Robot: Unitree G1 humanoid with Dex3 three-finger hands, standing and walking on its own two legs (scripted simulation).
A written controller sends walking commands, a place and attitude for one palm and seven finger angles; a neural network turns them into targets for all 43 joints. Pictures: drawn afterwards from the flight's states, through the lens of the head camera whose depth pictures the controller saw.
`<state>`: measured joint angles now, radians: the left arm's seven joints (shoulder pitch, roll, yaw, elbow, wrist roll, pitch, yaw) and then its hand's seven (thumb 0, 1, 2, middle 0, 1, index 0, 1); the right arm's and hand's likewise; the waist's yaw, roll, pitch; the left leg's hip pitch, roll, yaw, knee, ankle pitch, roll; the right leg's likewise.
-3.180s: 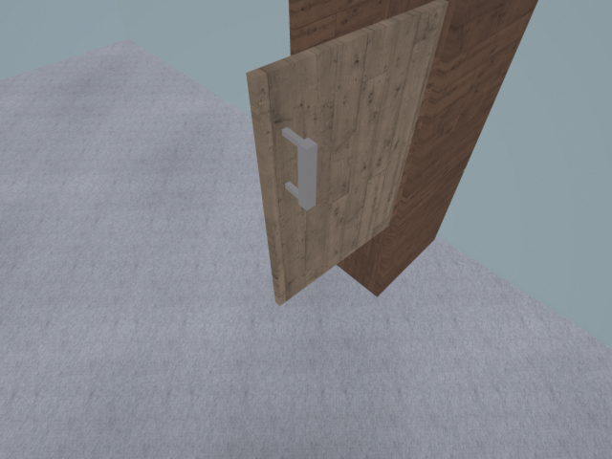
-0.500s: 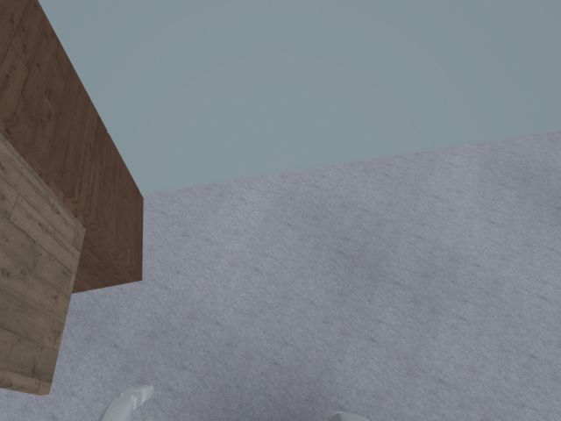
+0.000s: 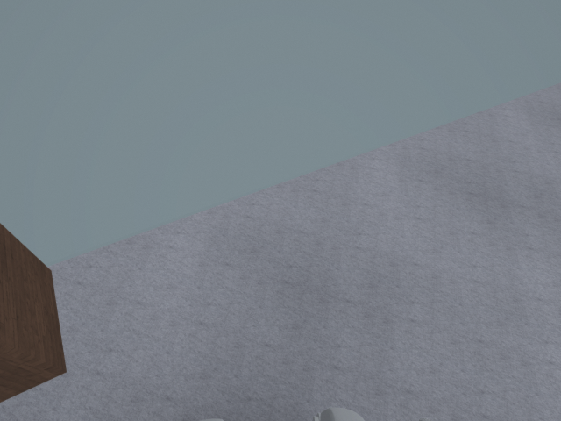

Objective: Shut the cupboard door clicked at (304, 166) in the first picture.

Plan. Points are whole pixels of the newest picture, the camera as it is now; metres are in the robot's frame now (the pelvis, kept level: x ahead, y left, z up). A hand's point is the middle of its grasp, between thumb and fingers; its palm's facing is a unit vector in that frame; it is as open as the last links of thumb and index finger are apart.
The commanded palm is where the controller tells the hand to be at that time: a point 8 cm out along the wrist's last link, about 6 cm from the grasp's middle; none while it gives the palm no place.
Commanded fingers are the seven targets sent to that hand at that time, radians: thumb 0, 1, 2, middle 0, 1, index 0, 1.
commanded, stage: walk to a spot facing it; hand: left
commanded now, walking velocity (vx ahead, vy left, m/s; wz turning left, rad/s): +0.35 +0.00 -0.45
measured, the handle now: out of the picture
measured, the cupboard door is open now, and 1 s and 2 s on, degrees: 85 85 85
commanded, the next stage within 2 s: turn to face it in 0.84 s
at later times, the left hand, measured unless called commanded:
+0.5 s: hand (238, 298) +0.34 +0.10 -0.16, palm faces -0.18 -0.96 -0.20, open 7.1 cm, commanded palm none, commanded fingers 0.00 0.90 0.90 -0.20 -0.30 -0.20 -0.30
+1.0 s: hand (294, 201) +0.59 +0.01 -0.17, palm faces -0.29 -0.93 -0.21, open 7.3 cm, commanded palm none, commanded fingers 0.00 0.90 0.90 -0.20 -0.30 -0.20 -0.30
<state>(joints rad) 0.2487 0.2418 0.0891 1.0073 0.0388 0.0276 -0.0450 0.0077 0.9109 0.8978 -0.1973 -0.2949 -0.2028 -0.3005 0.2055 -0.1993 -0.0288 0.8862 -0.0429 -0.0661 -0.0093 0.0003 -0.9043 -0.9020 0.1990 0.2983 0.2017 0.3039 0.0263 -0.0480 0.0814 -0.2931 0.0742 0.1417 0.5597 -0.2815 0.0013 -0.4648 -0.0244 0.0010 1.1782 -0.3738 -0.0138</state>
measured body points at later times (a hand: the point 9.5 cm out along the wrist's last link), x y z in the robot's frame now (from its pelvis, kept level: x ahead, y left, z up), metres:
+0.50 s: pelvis +0.22 -0.06 +0.01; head +0.27 -0.07 +0.46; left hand +0.35 +0.15 -0.14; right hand +0.19 -0.31 -0.14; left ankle +0.29 +0.08 -0.69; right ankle +0.17 -0.15 -0.73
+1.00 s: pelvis +0.46 -0.14 -0.01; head +0.50 -0.17 +0.44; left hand +0.61 +0.06 -0.15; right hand +0.34 -0.35 -0.17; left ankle +0.39 +0.02 -0.68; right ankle +0.46 -0.24 -0.73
